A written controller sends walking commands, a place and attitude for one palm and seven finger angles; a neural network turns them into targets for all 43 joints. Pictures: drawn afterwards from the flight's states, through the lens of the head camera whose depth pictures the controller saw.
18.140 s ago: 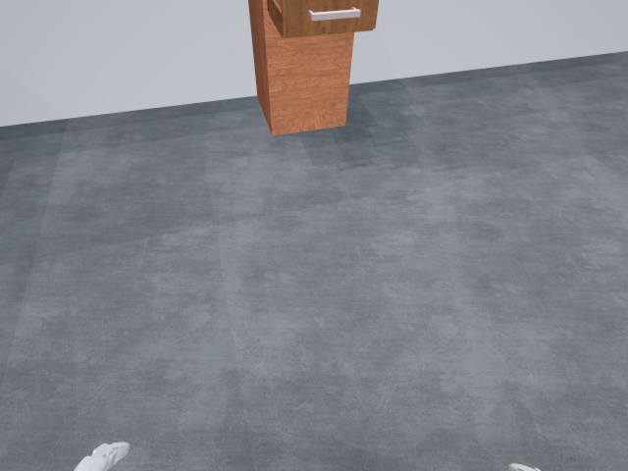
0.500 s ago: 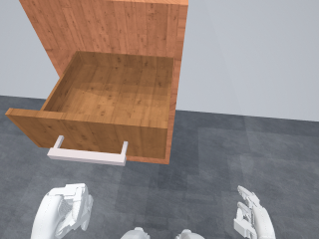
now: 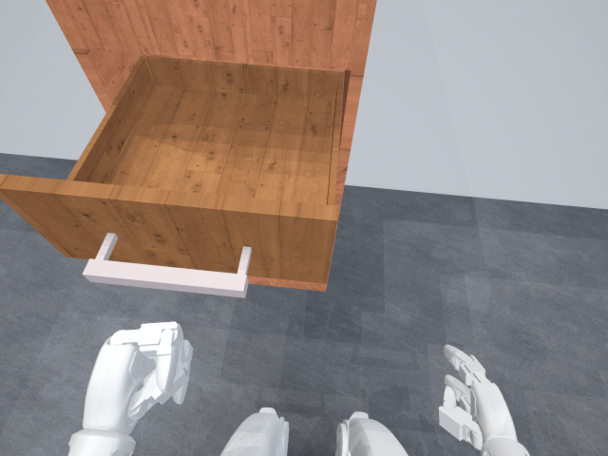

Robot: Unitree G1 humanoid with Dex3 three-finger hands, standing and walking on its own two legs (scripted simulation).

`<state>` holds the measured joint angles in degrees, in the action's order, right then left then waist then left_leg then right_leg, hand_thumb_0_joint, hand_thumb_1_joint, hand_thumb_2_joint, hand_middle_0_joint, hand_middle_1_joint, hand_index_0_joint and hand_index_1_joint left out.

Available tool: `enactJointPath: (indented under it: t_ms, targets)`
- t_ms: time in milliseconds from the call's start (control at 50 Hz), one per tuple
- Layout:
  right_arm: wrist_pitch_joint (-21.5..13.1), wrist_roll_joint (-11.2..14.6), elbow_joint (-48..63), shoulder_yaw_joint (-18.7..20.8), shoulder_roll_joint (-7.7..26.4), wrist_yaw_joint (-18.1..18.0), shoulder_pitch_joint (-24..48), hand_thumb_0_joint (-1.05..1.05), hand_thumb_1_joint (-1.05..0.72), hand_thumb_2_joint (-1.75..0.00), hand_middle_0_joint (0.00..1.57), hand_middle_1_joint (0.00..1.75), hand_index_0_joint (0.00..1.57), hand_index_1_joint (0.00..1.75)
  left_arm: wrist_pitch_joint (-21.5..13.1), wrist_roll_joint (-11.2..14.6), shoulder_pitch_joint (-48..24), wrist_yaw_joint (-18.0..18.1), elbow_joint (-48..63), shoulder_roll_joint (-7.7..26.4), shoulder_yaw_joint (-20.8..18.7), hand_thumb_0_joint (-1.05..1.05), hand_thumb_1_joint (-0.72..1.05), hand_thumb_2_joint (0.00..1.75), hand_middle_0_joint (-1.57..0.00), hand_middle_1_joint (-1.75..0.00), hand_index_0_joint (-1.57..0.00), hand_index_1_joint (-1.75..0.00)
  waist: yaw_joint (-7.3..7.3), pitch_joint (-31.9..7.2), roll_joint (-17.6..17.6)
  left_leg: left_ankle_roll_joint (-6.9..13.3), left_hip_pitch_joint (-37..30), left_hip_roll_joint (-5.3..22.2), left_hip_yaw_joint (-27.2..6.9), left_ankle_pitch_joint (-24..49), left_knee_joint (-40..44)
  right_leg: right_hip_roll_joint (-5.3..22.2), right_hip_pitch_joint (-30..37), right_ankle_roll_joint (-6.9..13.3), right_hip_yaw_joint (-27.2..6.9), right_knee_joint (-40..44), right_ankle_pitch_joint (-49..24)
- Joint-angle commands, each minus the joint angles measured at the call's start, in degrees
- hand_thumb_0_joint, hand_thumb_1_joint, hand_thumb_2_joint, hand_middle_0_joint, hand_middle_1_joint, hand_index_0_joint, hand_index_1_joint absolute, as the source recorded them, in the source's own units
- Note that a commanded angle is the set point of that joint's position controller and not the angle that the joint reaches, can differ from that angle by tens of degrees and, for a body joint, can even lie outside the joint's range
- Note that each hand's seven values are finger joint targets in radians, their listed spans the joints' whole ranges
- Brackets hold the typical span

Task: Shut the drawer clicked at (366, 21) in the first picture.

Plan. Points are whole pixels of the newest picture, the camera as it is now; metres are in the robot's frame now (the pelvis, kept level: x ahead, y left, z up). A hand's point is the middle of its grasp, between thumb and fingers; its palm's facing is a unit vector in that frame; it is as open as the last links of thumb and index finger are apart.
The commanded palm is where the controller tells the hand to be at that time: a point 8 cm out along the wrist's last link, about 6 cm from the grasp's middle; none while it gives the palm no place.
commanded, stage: bring the fist close to the handle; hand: left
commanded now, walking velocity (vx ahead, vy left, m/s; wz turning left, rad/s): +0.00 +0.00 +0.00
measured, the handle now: (172, 263) +0.34 +0.19 +0.05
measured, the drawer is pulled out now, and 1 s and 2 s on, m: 0.26 0.26 0.13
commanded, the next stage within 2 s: push the drawer shut in 0.30 s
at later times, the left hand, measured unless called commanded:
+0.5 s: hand (189, 369) +0.21 +0.14 +0.05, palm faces -0.07 -1.00 -0.02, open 3.3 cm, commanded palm +0.20 +0.20 +0.05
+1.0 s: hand (204, 327) +0.26 +0.14 +0.04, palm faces -0.08 -1.00 -0.04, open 3.0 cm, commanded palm +0.26 +0.20 +0.05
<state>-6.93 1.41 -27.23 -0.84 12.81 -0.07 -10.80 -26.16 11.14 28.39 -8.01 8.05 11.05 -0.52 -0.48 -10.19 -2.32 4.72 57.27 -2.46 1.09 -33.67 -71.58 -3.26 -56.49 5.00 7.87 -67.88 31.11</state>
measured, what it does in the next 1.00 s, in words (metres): stands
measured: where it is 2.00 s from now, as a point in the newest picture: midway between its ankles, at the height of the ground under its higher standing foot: outside the picture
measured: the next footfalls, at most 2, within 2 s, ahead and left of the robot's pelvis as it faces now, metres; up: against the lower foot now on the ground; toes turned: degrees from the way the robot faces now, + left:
none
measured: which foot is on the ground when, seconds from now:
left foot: down 0.00-1.00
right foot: down 0.00-1.00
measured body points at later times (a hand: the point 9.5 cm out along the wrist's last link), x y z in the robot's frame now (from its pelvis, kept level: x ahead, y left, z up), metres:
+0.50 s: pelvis +0.00 +0.01 +0.00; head +0.09 +0.01 +0.45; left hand +0.21 +0.19 +0.06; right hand +0.19 -0.22 -0.07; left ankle +0.00 +0.07 -0.63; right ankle +0.02 -0.07 -0.63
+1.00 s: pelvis +0.01 +0.00 +0.01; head +0.10 +0.01 +0.45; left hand +0.26 +0.19 +0.05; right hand +0.18 -0.24 -0.08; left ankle +0.00 +0.07 -0.63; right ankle +0.02 -0.07 -0.63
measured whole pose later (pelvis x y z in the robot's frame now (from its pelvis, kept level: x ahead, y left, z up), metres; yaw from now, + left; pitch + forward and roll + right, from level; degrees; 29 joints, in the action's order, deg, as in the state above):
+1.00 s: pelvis +0.01 +0.00 +0.01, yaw +0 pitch +20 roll -3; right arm -3.7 1.1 -26.9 -2.0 14.6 0.0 -13.3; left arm -22.8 9.4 16.5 -5.0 0.7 12.5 1.0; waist -1.6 -9.9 -2.1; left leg 4.6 56.1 -2.6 1.1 -33.1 -69.3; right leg -3.3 -55.5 5.0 7.5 -65.8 30.7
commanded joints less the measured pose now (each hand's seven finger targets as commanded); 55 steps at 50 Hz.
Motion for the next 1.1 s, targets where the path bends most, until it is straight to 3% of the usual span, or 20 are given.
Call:
enactJointPath:
  t_ms: [0, 40, 100, 140, 220, 300, 320, 340, 360, 480, 560, 680, 740, 780, 840, 880, 940, 1020, 1080]
  targets:
    - [-2.1, 0.4, 10.0, 3.4, 7.6, -0.5, 0.8, 0.0, -0.9, -0.9, 0.2, 0.3, 0.2, 0.3, -1.8, 0.2, 4.0, 0.2, 13.8, 3.2, -0.3, 0.0, 0.9, 0.9, -1.4, -1.6, -1.4, -1.6, -0.38, -15.3, -0.6, -3.5, -11.7, 2.5, -6.7, 21.4, 12.3, 1.8, 12.1, -2.8, -6.2, 9.6, -14.5]
    - [-1.4, 0.5, 10.2, 3.4, 7.8, -0.8, 1.1, 0.0, -0.9, -0.9, 0.2, 0.3, 0.2, 0.3, -0.4, -0.3, 4.3, 0.5, 11.9, 3.6, -0.6, 0.0, 0.9, 0.9, -1.4, -1.6, -1.4, -1.6, -0.9, -13.8, 2.5, -3.2, -10.1, 2.6, -6.8, 20.3, 12.3, 1.6, 12.0, -3.0, -6.1, 9.9, -14.2]
    - [-0.7, 0.5, 10.9, 3.3, 7.5, -0.9, 1.1, 0.0, -0.9, -0.9, 0.2, 0.3, 0.2, 0.3, 0.3, -0.6, 4.6, 1.6, 11.7, 2.9, -0.7, 0.0, 0.9, 0.9, -1.4, -1.6, -1.4, -1.6, -0.6, -11.6, 2.5, -3.4, -8.9, 2.4, -6.7, 17.8, 12.9, 1.6, 11.5, -2.8, -5.9, 10.0, -12.3]
    - [-0.4, 0.4, 10.8, 3.2, 7.5, -1.0, 1.6, 0.0, -0.9, -0.9, 0.2, 0.3, 0.2, 0.3, 0.0, -0.8, 3.6, 2.5, 11.3, 4.3, -2.2, 0.0, 0.9, 0.9, -1.4, -1.6, -1.4, -1.6, -0.6, -10.4, 3.2, -3.2, -7.3, 2.3, -6.3, 16.1, 12.5, 1.6, 11.2, -2.8, -6.4, 10.3, -10.9]
    - [-0.9, 0.0, 10.8, 2.8, 7.3, -0.9, 1.1, 0.0, -0.9, -0.9, 0.2, 0.3, 0.2, 0.3, -2.7, -0.6, 1.2, 3.2, 13.0, 4.2, -1.8, 0.0, 0.9, 0.9, -1.4, -1.6, -1.4, -1.6, -0.76, -11.1, 0.8, -3.3, -7.4, 2.2, -6.3, 14.5, 12.0, 1.7, 10.2, -2.6, -6.8, 10.1, -8.8]
    - [-1.5, 0.0, 10.4, 3.0, 7.6, -0.7, 0.4, 0.0, -0.9, -0.9, 0.2, 0.3, 0.2, 0.3, -4.7, -0.2, 2.6, 2.5, 15.0, 4.3, -1.2, 0.0, 0.9, 0.9, -1.4, -1.6, -1.4, -1.6, -0.45, -14.5, -2.1, -4.0, -11.0, 2.6, -7.0, 18.7, 12.0, 1.6, 9.9, -2.4, -6.3, 9.0, -11.6]
    - [-1.5, 0.0, 10.6, 2.8, 7.6, -0.5, 0.2, 0.0, -0.9, -0.9, 0.2, 0.3, 0.2, 0.3, -4.4, -0.3, 2.8, 1.9, 14.6, 2.8, 0.9, 0.0, 0.9, 0.9, -1.4, -1.6, -1.4, -1.6, -1.13, -13.7, -2.3, -4.0, -11.3, 2.6, -7.2, 19.7, 12.1, 1.7, 9.6, -2.5, -6.0, 9.1, -12.4]
    - [-1.2, 0.1, 10.3, 3.1, 7.9, -0.6, 0.1, 0.0, -0.9, -0.9, 0.2, 0.3, 0.2, 0.3, -4.0, -0.4, 3.0, 1.9, 13.8, 4.1, -0.5, 0.0, 0.9, 0.9, -1.4, -1.6, -1.4, -1.6, -1.01, -14.0, -1.4, -4.1, -11.5, 2.7, -7.4, 20.5, 12.2, 1.6, 9.6, -2.5, -5.9, 9.0, -12.5]
    - [-1.1, 0.1, 10.5, 2.9, 7.8, -0.4, 0.2, 0.0, -0.9, -0.9, 0.2, 0.3, 0.2, 0.3, -3.4, -0.6, 3.3, 1.5, 13.2, 2.7, 1.2, 0.0, 0.9, 0.9, -1.4, -1.6, -1.4, -1.6, -1.28, -13.2, -1.8, -4.0, -11.3, 2.6, -7.2, 20.4, 12.2, 1.6, 9.5, -2.6, -5.9, 9.2, -12.7]
    - [-0.2, 0.1, 10.7, 2.8, 8.4, -0.9, -0.3, 0.0, -0.9, -0.9, 0.2, 0.3, 0.2, 0.3, -0.9, -1.5, -2.5, 2.6, 11.3, 4.6, -0.5, 0.0, 0.9, 0.9, -1.4, -1.6, -1.4, -1.6, -2.12, -11.5, 1.0, -3.6, -8.7, 2.6, -7.2, 17.5, 11.7, 1.5, 9.0, -2.7, -5.9, 9.2, -11.6]
    - [-0.3, -0.3, 10.4, 2.5, 8.1, -0.9, -0.7, 0.0, -0.9, -0.9, 0.2, 0.3, 0.2, 0.3, -1.8, -0.9, -4.4, 4.3, 11.6, 5.3, -2.8, 0.0, 0.9, 0.9, -1.4, -1.6, -1.4, -1.6, -0.85, -14.7, 0.4, -3.7, -9.5, 2.3, -6.7, 19.0, 11.4, 1.5, 11.0, -2.5, -6.5, 8.9, -13.3]
    - [-0.1, -0.1, 10.1, 2.4, 8.4, -0.3, -1.3, 0.0, -0.9, -0.9, 0.2, 0.3, 0.2, 0.3, -0.7, -1.0, -5.7, 3.3, 9.4, 4.1, -0.7, 0.0, 0.9, 0.9, -1.4, -1.6, -1.4, -1.6, -1.27, -15.4, -0.6, -3.9, -11.2, 2.4, -6.6, 22.4, 11.9, 1.7, 12.4, -2.7, -6.5, 9.4, -16.6]
    - [0.3, 0.1, 9.8, 2.2, 9.1, -0.5, -1.4, 0.0, -0.9, -0.9, 0.2, 0.3, 0.2, 0.3, 0.9, -1.5, -9.3, 2.6, 7.1, 4.0, 0.5, 0.0, 0.9, 0.9, -1.4, -1.6, -1.4, -1.6, -2.47, -13.5, 1.0, -3.5, -10.3, 2.5, -6.9, 20.8, 12.0, 1.7, 11.3, -2.9, -6.4, 9.9, -15.6]
    - [0.5, 0.1, 10.0, 2.2, 9.1, -0.4, -1.7, 0.0, -0.9, -0.9, 0.2, 0.3, 0.2, 0.3, 1.6, -1.3, -9.9, 2.6, 6.3, 3.8, 0.3, 0.0, 0.9, 0.9, -1.4, -1.6, -1.4, -1.6, -2.29, -13.4, 1.1, -3.5, -10.3, 2.4, -6.8, 20.3, 12.4, 1.8, 11.8, -2.8, -6.3, 10.2, -15.4]
    - [0.5, -0.1, 9.4, 2.2, 9.3, -0.8, -1.6, 0.0, -0.9, -0.9, 0.2, 0.3, 0.2, 0.3, 1.6, -1.0, -13.6, 3.5, 5.1, 6.5, -3.2, 0.0, 0.9, 0.9, -1.4, -1.6, -1.4, -1.6, -2.22, -13.7, 3.3, -3.0, -8.1, 2.3, -6.0, 18.8, 11.6, 1.7, 13.4, -3.0, -7.2, 10.6, -15.5]
    - [0.5, -0.3, 8.9, 2.1, 9.0, -0.7, -1.6, 0.0, -0.9, -0.9, 0.2, 0.3, 0.2, 0.3, 0.5, -1.0, -16.7, 4.1, 5.4, 7.0, -4.3, 0.0, 0.9, 0.9, -1.4, -1.6, -1.4, -1.6, -1.7, -15.5, 1.5, -3.0, -8.7, 2.1, -5.6, 20.1, 11.6, 1.9, 14.6, -2.8, -7.6, 10.2, -17.0]
    - [0.3, -0.4, 7.8, 2.1, 9.0, -0.6, -1.5, 0.0, -0.9, -0.9, 0.2, 0.3, 0.2, 0.3, -0.8, -1.0, -21.5, 4.8, 5.2, 6.5, -3.7, 0.0, 0.9, 0.9, -1.4, -1.6, -1.4, -1.6, -2.41, -15.6, -1.1, -3.2, -9.9, 2.2, -5.8, 21.3, 11.2, 1.9, 13.1, -2.8, -7.5, 9.8, -17.6]
    - [0.0, -0.3, 6.5, 2.1, 9.4, -0.5, -1.1, 0.0, -0.9, -0.9, 0.2, 0.3, 0.2, 0.3, -1.4, -0.8, -26.1, 4.3, 3.1, 6.0, -2.6, 0.0, 0.9, 0.9, -1.4, -1.6, -1.4, -1.6, -3.11, -16.2, -1.7, -3.2, -10.9, 2.3, -6.2, 19.6, 11.4, 2.2, 12.1, -3.0, -7.6, 10.4, -15.6]
    - [0.2, -0.3, 5.4, 2.1, 9.8, -0.7, -1.4, 0.0, -0.9, -0.9, 0.2, 0.3, 0.2, 0.3, -1.0, -0.8, -30.5, 4.0, 0.5, 6.6, -2.8, 0.0, 0.9, 0.9, -1.4, -1.6, -1.4, -1.6, -3.9, -16.1, -0.2, -2.8, -10.3, 2.4, -6.4, 18.4, 11.4, 2.1, 12.3, -3.1, -7.9, 11.1, -14.6]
